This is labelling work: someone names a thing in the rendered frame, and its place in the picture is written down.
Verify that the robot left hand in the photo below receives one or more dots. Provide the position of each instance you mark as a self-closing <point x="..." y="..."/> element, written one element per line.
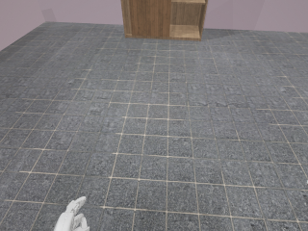
<point x="67" y="220"/>

